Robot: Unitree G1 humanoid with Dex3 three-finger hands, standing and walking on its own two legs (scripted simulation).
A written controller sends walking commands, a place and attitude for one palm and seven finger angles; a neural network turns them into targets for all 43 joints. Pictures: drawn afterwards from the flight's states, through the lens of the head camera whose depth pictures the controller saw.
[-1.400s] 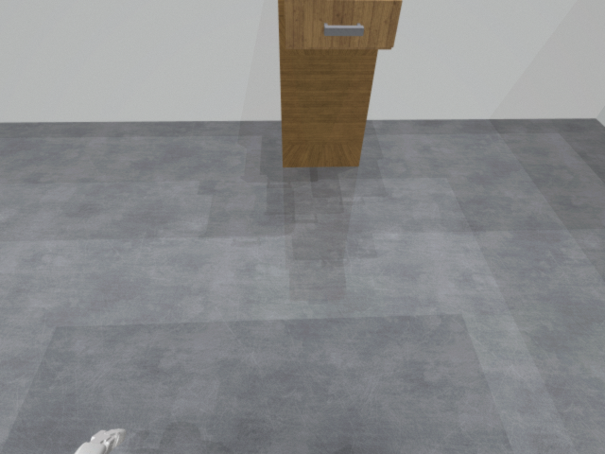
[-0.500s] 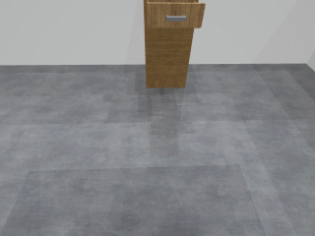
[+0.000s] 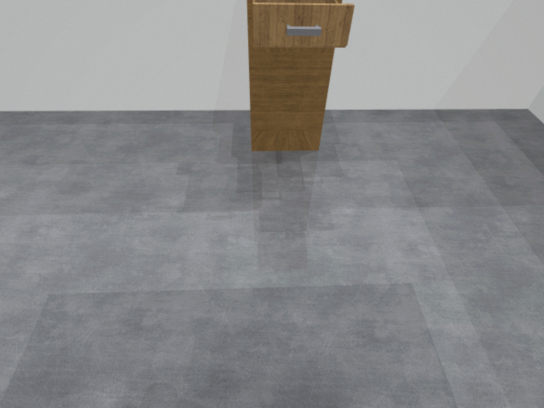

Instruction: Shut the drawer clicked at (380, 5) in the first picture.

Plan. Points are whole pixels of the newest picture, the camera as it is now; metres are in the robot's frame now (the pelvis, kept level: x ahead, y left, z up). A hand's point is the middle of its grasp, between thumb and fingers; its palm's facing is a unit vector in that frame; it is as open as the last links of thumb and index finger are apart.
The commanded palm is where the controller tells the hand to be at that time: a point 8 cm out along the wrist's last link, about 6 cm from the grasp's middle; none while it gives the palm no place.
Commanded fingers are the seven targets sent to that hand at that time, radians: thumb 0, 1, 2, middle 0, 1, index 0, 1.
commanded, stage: look at it before walking up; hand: left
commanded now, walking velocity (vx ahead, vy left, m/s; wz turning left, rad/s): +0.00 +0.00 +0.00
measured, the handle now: (303, 29) +1.32 -0.04 +0.04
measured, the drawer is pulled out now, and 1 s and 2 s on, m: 0.30 0.30 0.30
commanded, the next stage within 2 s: walk to a spot facing it in 0.04 s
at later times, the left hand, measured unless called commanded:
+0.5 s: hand out of the picture +0.07 +0.17 -0.18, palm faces -0.13 -0.97 -0.22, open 7.4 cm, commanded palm none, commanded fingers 0.00 0.90 0.90 -0.20 -0.30 -0.20 -0.30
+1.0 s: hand (202, 383) +0.21 +0.14 -0.20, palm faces -0.19 -0.97 -0.14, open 7.4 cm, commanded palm none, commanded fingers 0.00 0.90 0.90 -0.20 -0.30 -0.20 -0.30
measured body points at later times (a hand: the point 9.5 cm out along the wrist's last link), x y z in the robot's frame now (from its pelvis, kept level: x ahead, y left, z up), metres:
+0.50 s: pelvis +0.05 -0.03 -0.02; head +0.06 -0.05 +0.43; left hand +0.08 +0.22 -0.16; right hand +0.02 -0.29 -0.18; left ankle +0.01 +0.12 -0.74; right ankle +0.05 -0.12 -0.75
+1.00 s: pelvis +0.26 -0.03 -0.03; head +0.28 -0.02 +0.42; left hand +0.22 +0.19 -0.18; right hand +0.33 -0.28 -0.16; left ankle +0.39 +0.02 -0.75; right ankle +0.05 -0.12 -0.74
